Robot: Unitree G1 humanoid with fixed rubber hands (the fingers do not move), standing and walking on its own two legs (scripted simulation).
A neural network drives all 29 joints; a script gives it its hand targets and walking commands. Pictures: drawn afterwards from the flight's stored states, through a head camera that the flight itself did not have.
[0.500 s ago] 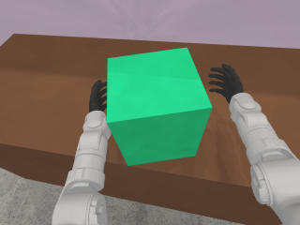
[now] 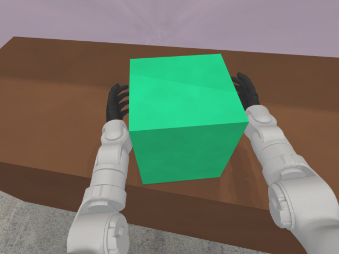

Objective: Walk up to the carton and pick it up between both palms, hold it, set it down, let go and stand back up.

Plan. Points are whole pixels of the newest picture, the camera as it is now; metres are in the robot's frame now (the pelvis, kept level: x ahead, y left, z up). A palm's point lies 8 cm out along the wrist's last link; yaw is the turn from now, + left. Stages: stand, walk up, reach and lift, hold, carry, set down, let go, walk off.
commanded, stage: reach and lift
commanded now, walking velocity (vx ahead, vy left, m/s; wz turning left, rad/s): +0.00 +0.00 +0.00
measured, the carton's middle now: (179, 123) +0.40 +0.07 +0.05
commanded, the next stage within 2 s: none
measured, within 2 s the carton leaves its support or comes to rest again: leaves its support in 1.56 s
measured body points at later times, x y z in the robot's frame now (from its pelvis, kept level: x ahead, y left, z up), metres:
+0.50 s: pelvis +0.00 +0.00 +0.00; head +0.06 +0.00 +0.45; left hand +0.39 +0.21 +0.09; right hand +0.47 -0.09 +0.07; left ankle +0.00 +0.17 -0.74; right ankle +0.02 -0.05 -0.74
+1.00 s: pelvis +0.01 +0.00 +0.01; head +0.04 +0.01 +0.45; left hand +0.37 +0.21 +0.08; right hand +0.45 -0.08 +0.08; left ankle +0.00 +0.17 -0.74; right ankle +0.02 -0.05 -0.74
